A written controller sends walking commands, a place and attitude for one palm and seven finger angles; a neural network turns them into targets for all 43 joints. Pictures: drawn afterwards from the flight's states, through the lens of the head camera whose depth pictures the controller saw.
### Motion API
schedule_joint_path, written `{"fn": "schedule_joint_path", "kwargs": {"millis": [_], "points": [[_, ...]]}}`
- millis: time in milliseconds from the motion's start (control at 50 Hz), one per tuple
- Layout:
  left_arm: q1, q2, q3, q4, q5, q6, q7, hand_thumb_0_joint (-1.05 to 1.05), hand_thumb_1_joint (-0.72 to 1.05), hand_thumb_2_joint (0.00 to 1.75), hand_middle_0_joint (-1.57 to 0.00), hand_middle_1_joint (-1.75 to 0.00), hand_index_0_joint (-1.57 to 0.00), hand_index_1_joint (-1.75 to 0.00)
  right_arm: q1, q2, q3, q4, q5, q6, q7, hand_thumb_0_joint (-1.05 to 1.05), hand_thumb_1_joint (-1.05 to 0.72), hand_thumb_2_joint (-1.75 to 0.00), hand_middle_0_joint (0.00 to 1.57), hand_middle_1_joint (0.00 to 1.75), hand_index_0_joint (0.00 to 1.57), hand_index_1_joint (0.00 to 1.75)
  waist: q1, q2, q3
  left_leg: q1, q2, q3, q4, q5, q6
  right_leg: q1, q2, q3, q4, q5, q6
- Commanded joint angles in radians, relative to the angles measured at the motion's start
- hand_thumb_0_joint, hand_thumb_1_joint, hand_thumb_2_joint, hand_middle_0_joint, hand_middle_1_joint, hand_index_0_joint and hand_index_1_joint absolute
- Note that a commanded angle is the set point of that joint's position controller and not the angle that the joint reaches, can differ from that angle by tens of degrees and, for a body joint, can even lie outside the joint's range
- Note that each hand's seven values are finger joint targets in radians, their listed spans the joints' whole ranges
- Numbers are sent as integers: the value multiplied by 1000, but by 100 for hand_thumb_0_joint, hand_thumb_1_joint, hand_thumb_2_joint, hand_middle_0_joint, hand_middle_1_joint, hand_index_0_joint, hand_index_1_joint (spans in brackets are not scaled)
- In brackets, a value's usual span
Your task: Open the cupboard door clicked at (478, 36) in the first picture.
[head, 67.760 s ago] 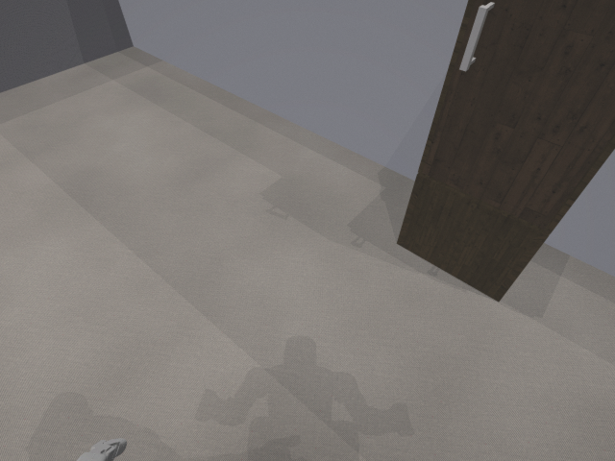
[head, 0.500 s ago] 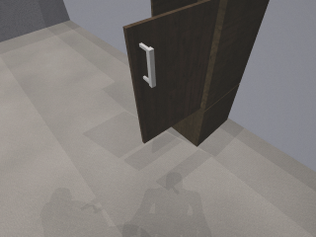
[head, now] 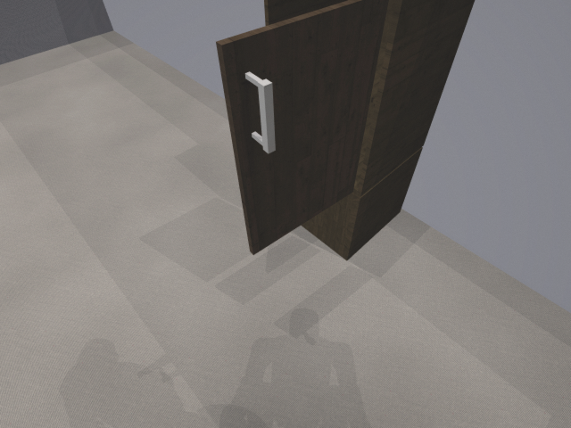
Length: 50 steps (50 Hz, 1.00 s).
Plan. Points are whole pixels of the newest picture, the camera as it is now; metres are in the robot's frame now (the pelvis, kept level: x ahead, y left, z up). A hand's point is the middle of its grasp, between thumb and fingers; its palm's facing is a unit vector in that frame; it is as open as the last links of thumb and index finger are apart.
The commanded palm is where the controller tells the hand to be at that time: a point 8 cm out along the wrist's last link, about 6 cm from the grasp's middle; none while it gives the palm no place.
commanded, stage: look to check the result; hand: left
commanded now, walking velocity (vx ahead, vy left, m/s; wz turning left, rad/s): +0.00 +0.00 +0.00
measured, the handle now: (260, 114) +0.62 +0.08 +0.11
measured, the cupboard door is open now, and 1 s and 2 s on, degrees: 84 84 84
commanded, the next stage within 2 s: stand and wait in 0.46 s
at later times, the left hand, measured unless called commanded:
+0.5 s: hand out of the picture +0.01 +0.17 -0.17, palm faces +0.04 -0.98 -0.22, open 7.4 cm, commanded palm none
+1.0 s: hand out of the picture +0.04 +0.17 -0.17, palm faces +0.04 -0.97 -0.25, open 7.4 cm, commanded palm none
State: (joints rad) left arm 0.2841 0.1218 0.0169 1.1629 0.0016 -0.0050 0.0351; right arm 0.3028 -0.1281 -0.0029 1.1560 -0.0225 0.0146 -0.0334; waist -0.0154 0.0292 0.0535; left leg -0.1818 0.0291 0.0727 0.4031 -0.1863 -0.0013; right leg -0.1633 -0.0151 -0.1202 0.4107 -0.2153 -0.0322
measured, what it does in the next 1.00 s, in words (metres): stands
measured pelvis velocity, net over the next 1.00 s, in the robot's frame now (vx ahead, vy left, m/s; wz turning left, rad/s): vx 0.02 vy -0.02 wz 0.01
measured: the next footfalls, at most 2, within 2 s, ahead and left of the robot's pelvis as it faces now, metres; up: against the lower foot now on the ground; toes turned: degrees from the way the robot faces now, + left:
none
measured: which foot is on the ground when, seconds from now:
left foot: down 0.00-1.00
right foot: down 0.00-1.00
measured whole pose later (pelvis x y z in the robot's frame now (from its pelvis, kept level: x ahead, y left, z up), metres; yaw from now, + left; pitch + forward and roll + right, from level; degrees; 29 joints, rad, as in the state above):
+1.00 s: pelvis +0.02 -0.02 +0.00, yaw +0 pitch -1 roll +0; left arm 0.22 0.17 0.02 1.15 0.00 -0.02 0.03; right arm 0.21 -0.20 -0.01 1.15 -0.02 0.01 -0.03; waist -0.01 0.04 0.05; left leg -0.14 0.05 0.06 0.36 -0.19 -0.03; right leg -0.12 0.01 -0.13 0.37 -0.23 -0.05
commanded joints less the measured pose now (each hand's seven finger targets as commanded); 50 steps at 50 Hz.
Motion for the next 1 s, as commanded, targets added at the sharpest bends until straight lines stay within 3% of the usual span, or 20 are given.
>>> {"fn": "schedule_joint_path", "kwargs": {"millis": [0, 220, 380, 740, 800, 980], "points": [[53, 109, 17, -22, 5, -11, 3, 0, 90, 90, -20, -30, -20, -30, 68, -74, -16, -25, -1, -7, -3, 0, -90, -90, 20, 30, 20, 30, 2, -16, 52, -18, 70, -80, -76, -9, 23, -67, -111, 126, -122, -60, -17], [49, 115, 20, -27, 6, -16, 4, 0, 90, 90, -20, -30, -20, -30, 49, -94, -19, -32, 2, -13, -4, 0, -90, -90, 20, 30, 20, 30, 5, -13, 16, 3, 80, -90, -76, 47, 26, -41, -105, 118, -101, 11, -14], [33, 119, 20, -31, 6, -15, 2, 0, 90, 90, -20, -30, -20, -30, 35, -96, -17, -31, 0, -14, -3, 0, -90, -90, 20, 30, 20, 30, 4, -24, 28, -4, 82, -90, -88, 41, 24, -38, -106, 119, -104, 13, -11], [-5, 167, 25, -40, 5, -25, 0, 0, 90, 90, -20, -30, -20, -30, -21, -141, -20, -32, 0, -16, -2, 0, -90, -90, 20, 30, 20, 30, 4, -19, 9, 29, 86, -87, -84, 96, 21, -7, -118, 123, -126, 84, -16], [-9, 176, 26, -41, 5, -28, -1, 0, 90, 90, -20, -30, -20, -30, -27, -154, -20, -33, 1, -18, -3, 0, -90, -90, 20, 30, 20, 30, 5, -17, -19, 40, 88, -88, -83, 117, 19, 18, -120, 122, -121, 128, -17], [-30, 202, 27, -45, 5, -30, -2, 0, 90, 90, -20, -30, -20, -30, -53, -181, -23, -36, 0, -16, -2, 0, -90, -90, 20, 30, 20, 30, 5, -24, -5, 49, 90, -85, -88, 110, 15, 19, -121, 126, -140, 141, -16]]}}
